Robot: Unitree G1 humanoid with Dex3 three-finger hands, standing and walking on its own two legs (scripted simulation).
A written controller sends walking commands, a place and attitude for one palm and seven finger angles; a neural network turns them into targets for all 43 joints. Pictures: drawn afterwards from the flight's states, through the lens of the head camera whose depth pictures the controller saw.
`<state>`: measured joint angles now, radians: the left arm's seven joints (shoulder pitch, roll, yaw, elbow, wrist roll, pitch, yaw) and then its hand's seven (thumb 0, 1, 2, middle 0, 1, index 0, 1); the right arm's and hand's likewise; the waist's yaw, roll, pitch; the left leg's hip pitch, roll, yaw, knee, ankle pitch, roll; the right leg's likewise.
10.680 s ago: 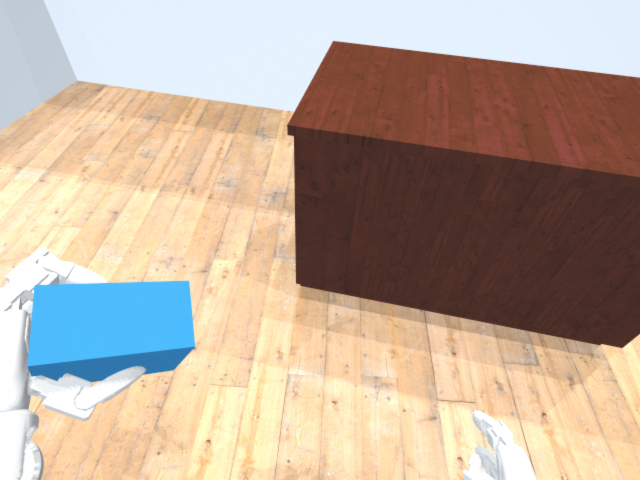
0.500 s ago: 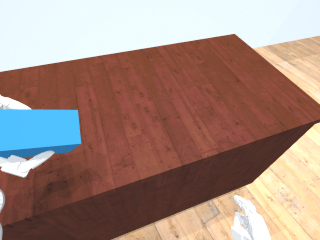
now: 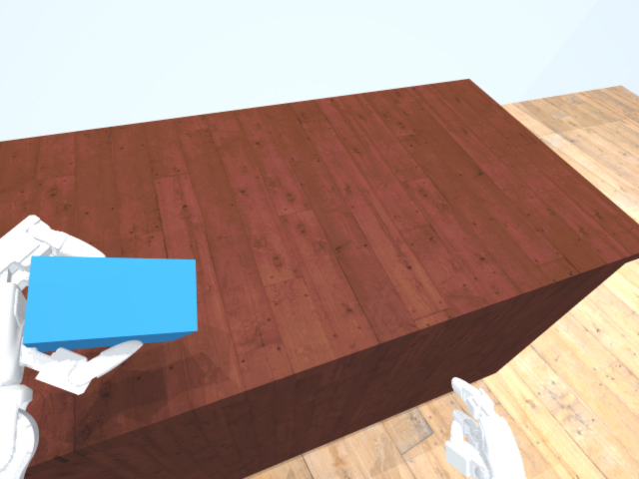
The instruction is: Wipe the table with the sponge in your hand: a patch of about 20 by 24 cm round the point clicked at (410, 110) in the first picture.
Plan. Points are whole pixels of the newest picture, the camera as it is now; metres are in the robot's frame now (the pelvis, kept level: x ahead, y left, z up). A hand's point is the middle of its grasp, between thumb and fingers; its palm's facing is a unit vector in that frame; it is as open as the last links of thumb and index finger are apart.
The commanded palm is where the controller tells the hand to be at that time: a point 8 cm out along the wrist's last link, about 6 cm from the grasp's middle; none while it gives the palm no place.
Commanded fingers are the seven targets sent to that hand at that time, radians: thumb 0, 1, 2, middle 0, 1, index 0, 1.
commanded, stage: look again from close up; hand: left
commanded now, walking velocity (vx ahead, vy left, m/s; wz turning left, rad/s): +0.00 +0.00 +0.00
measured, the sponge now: (138, 305) +0.24 +0.21 +0.14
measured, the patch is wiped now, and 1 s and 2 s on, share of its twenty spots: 0.00 0.00 0.00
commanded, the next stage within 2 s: come to a stop and stand still in 0.20 s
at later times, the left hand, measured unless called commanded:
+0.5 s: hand (57, 286) +0.23 +0.27 +0.17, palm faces +0.44 -0.81 -0.38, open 10.6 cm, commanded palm +0.15 +0.27 +0.18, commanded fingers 0.00 0.10 1.30 -1.20 -1.60 -1.20 -1.60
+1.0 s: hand (90, 309) +0.22 +0.24 +0.15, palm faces +0.37 -0.86 -0.35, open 10.6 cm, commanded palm +0.16 +0.27 +0.18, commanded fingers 0.00 0.10 1.30 -1.20 -1.60 -1.20 -1.60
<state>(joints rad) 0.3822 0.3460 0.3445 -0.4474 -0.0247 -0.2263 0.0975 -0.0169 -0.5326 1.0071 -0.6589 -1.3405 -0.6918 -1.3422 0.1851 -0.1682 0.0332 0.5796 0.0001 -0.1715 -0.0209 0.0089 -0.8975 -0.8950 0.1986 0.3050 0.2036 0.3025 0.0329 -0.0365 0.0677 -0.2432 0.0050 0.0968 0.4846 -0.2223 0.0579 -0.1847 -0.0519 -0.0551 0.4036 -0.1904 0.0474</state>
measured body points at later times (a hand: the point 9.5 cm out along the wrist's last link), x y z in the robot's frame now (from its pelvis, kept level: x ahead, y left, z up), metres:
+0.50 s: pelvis -0.01 +0.00 +0.00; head +0.02 +0.02 +0.45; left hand +0.20 +0.31 +0.19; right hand +0.17 -0.23 -0.07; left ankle +0.03 +0.07 -0.74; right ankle +0.01 -0.15 -0.74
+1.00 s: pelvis +0.00 -0.01 +0.00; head +0.03 +0.02 +0.45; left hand +0.19 +0.28 +0.17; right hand +0.20 -0.23 -0.06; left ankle +0.03 +0.07 -0.74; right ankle +0.01 -0.15 -0.74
